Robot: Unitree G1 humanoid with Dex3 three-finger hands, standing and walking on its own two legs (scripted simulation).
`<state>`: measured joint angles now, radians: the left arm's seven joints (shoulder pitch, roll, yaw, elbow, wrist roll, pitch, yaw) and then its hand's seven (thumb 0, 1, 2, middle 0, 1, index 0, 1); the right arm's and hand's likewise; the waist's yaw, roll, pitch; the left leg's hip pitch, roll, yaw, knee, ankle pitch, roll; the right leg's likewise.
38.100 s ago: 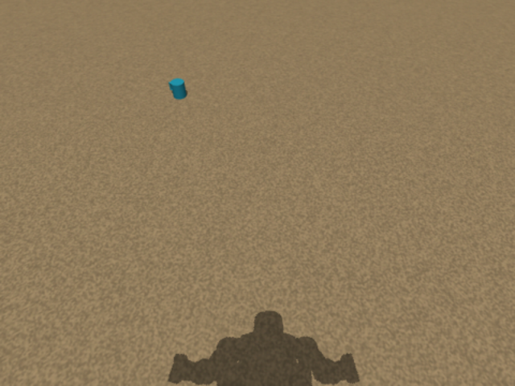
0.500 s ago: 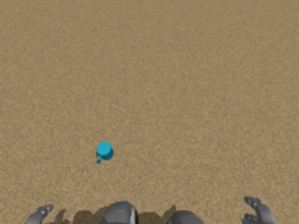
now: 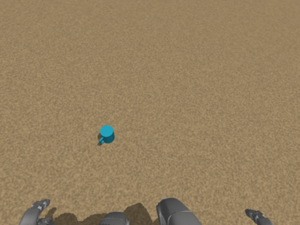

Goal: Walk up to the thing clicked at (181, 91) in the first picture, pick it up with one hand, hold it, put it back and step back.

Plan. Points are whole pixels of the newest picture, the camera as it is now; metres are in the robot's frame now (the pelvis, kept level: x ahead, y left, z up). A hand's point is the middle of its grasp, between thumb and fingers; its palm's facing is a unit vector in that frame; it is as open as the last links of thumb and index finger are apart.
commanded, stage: step back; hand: left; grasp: from above
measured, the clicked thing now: (105, 136) +0.67 +0.26 -0.71
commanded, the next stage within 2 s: none
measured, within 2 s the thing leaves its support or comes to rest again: neither
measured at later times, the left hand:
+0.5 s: hand out of the picture -0.08 +0.22 -0.13, palm faces +0.00 -0.90 -0.43, open 7.4 cm
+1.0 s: hand out of the picture -0.28 +0.19 -0.15, palm faces -0.01 -0.91 -0.41, open 7.4 cm
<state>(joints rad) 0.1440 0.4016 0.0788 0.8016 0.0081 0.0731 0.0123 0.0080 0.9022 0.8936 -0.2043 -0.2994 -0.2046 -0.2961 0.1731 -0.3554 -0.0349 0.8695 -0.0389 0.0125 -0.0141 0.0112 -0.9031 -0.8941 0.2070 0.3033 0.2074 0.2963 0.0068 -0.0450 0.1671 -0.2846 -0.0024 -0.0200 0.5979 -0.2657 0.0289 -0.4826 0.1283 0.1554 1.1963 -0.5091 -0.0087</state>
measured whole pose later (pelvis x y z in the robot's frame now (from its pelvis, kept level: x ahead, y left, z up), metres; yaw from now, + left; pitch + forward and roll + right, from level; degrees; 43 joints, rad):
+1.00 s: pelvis -0.35 -0.08 -0.01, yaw -1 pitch -3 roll -1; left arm 0.21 0.37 0.05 0.91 0.04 0.01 0.00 0.01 0.90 0.89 -0.21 -0.30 -0.21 -0.30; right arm 0.10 -0.40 -0.05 0.86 -0.03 0.06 -0.02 0.01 -0.91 -0.89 0.20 0.30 0.21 0.30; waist 0.04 0.04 0.13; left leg -0.49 -0.02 -0.12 0.92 -0.45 0.01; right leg -0.26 0.03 0.03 0.68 -0.37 -0.02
